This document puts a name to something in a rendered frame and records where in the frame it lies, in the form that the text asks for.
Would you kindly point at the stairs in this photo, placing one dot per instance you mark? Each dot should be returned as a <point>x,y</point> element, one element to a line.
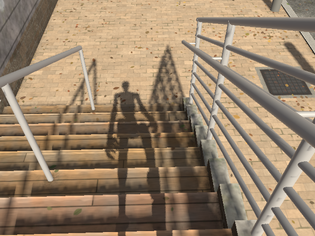
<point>118,170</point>

